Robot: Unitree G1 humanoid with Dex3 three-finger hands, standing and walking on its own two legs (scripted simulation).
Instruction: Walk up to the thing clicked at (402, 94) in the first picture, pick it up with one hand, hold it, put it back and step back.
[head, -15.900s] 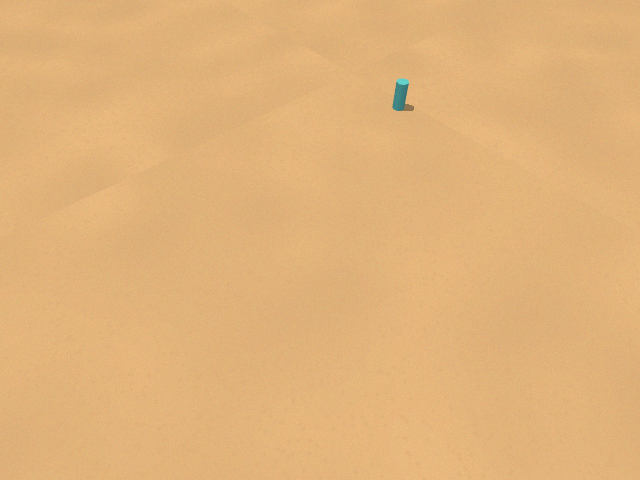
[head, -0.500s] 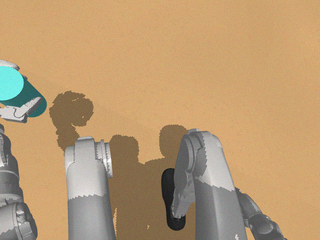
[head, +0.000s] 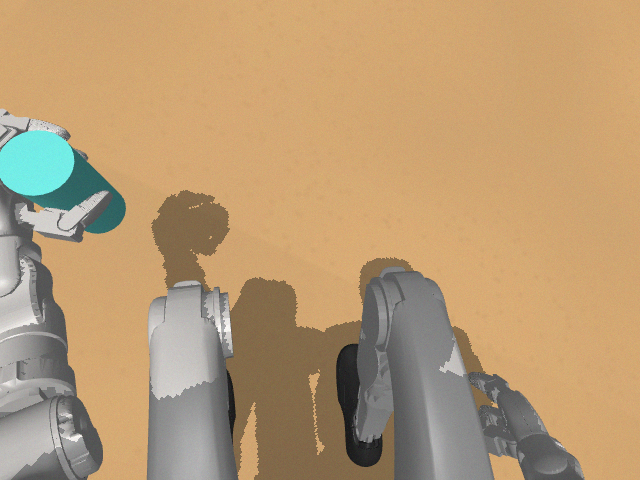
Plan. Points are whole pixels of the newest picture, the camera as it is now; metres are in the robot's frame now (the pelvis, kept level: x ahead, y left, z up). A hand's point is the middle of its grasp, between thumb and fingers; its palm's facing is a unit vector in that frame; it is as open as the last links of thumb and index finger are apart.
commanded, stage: settle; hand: left
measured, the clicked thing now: (73, 190) +0.43 +0.28 -0.07
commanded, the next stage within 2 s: lift in 0.48 s
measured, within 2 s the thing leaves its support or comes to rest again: neither
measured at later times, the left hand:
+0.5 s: hand (53, 164) +0.44 +0.28 -0.02, palm faces +0.27 -0.96 -0.06, open 9.6 cm
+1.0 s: hand (30, 147) +0.43 +0.27 +0.04, palm faces +0.24 -0.97 -0.05, open 9.6 cm
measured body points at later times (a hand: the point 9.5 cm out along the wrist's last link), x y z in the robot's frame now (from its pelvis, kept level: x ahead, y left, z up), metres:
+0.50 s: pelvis +0.00 +0.00 +0.02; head +0.20 +0.05 +0.41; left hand +0.42 +0.33 -0.01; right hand +0.12 -0.27 -0.11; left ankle +0.08 +0.13 -0.32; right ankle +0.10 -0.12 -0.32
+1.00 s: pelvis +0.00 +0.00 +0.05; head +0.20 +0.04 +0.46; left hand +0.41 +0.32 +0.04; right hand +0.14 -0.27 -0.08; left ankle +0.08 +0.13 -0.32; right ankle +0.10 -0.12 -0.32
